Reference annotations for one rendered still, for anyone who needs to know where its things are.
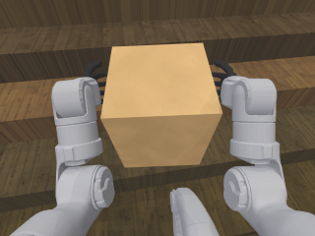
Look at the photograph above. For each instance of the right robot hand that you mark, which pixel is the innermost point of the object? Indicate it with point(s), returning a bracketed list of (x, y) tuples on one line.
[(222, 76)]

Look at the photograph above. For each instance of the robot right thigh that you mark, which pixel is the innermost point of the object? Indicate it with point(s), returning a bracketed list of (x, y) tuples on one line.
[(195, 220)]

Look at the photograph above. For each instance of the left robot hand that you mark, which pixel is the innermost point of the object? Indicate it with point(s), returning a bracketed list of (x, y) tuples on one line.
[(88, 74)]

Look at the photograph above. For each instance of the right robot forearm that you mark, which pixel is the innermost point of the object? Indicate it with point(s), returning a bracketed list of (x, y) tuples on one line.
[(253, 104)]

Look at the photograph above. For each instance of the robot right shin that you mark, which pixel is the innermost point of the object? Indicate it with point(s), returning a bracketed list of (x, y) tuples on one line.
[(177, 227)]

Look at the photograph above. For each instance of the left robot forearm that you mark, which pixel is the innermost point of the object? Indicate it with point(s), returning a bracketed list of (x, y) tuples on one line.
[(74, 105)]

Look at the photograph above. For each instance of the robot right upper arm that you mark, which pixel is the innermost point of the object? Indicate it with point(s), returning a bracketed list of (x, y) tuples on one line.
[(258, 193)]

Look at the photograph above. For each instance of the robot left upper arm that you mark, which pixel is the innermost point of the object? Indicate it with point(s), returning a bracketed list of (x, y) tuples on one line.
[(82, 193)]

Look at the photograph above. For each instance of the carton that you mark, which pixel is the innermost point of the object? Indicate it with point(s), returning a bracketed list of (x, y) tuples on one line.
[(160, 104)]

